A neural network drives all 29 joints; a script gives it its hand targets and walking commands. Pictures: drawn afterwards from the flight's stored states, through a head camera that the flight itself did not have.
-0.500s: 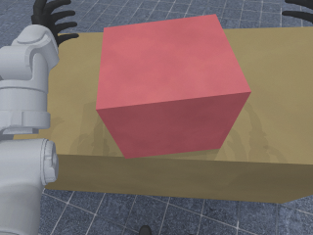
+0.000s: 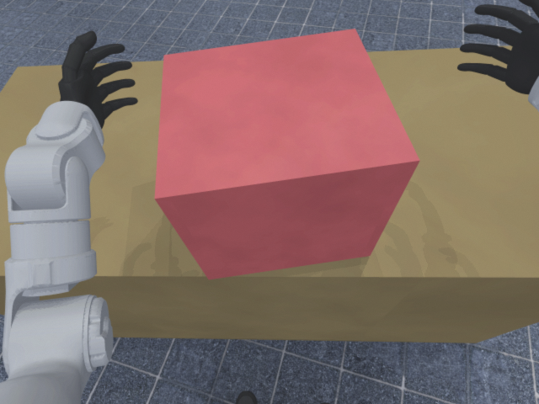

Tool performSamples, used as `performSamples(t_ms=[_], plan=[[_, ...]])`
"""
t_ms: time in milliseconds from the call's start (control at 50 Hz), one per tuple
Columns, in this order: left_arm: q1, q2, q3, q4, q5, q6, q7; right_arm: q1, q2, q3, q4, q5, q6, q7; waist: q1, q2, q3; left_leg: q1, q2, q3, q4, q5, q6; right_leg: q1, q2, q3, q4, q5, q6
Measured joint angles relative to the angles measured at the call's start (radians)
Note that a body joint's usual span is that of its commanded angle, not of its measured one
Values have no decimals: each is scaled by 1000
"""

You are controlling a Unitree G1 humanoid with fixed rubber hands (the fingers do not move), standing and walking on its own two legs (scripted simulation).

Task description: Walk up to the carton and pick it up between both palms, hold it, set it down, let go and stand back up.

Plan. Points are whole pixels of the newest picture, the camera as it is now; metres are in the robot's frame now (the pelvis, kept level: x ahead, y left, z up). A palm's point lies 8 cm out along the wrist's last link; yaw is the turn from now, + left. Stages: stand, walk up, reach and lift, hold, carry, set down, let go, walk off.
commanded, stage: set down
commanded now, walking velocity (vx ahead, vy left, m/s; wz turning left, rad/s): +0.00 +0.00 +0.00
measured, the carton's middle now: (276, 164) +0.47 +0.04 +0.03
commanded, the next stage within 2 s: none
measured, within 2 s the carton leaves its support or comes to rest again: neither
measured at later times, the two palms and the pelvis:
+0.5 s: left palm (93, 200) +0.32 +0.25 +0.15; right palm (534, 171) +0.37 -0.27 +0.14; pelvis -0.02 +0.00 +0.00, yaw +1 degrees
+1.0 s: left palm (113, 263) +0.27 +0.24 +0.07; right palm (527, 248) +0.31 -0.28 +0.06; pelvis +0.00 +0.01 +0.00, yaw +0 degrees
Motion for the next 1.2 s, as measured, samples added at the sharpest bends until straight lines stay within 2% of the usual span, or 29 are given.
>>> performSamples(t_ms=[140,200,260,340,420,540,640,780,900,1080,1200], plan=[[31,-41,25,75,43,-4,-20,57,53,-20,65,-60,16,3,18,7,-38,23,-7,-6,-9,10,5,15,-5,-1,12,-3,1],[114,-56,33,86,59,-26,-31,156,86,-47,50,-100,6,2,7,-1,-43,57,-11,-13,-10,7,6,49,-8,-6,17,-12,1],[219,-66,37,42,61,-56,-33,275,119,-87,-16,-130,-20,3,-11,-11,-35,84,-14,-20,-2,0,3,78,-9,-11,25,-21,1],[328,-79,26,-47,51,-90,-16,396,149,-145,-112,-152,-62,16,-30,-25,-13,93,-16,-26,19,-6,2,88,-11,-14,46,-28,2],[360,-99,0,-93,45,-115,9,437,163,-193,-143,-174,-90,43,-36,-32,-7,73,-21,-25,36,-4,6,63,-15,-11,74,-31,5],[347,-143,-28,-56,67,-139,35,432,163,-217,-91,-202,-107,83,-29,-27,-25,45,-29,-17,48,-3,16,19,-20,3,107,-35,9],[391,-173,-15,-38,97,-170,36,485,157,-206,-86,-207,-137,96,-21,-26,-35,60,-29,-8,38,-10,16,24,-18,18,107,-41,10],[584,-198,1,-126,125,-274,8,678,168,-196,-202,-195,-228,87,-31,-34,-17,119,-25,-11,11,-21,7,89,-13,20,65,-45,7],[741,-216,-27,-188,135,-399,-2,832,190,-211,-288,-195,-334,89,-40,-34,-2,145,-28,-20,5,-31,7,128,-14,13,39,-47,7],[837,-252,-92,-152,145,-533,23,948,213,-226,-271,-214,-434,123,-29,-21,-2,145,-33,-21,13,-39,12,129,-19,15,45,-53,11],[892,-267,-114,-112,152,-611,30,1015,225,-211,-271,-217,-500,124,-29,-23,-6,148,-31,-22,15,-41,10,130,-16,17,47,-54,9]])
